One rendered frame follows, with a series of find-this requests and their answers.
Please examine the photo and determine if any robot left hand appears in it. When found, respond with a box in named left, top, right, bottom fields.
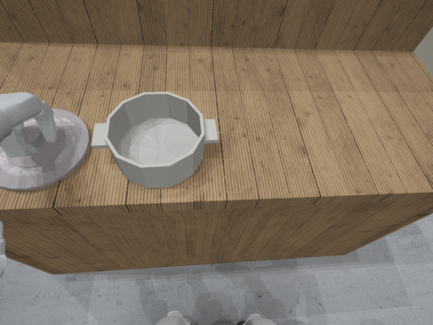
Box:
left=0, top=92, right=57, bottom=158

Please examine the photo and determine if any lid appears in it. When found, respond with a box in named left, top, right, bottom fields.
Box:
left=0, top=108, right=90, bottom=191

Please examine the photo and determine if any table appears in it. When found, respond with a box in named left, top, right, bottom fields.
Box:
left=0, top=0, right=433, bottom=274

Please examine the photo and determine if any robot left shin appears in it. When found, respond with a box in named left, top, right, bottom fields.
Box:
left=167, top=311, right=183, bottom=318

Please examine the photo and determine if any robot right shin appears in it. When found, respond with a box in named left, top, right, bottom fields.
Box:
left=244, top=314, right=261, bottom=324

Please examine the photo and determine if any robot shin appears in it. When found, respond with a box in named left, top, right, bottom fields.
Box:
left=167, top=311, right=183, bottom=318
left=244, top=314, right=261, bottom=324

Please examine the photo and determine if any knob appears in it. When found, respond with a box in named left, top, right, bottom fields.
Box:
left=19, top=126, right=45, bottom=149

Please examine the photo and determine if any pot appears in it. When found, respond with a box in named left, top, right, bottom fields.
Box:
left=91, top=92, right=218, bottom=188

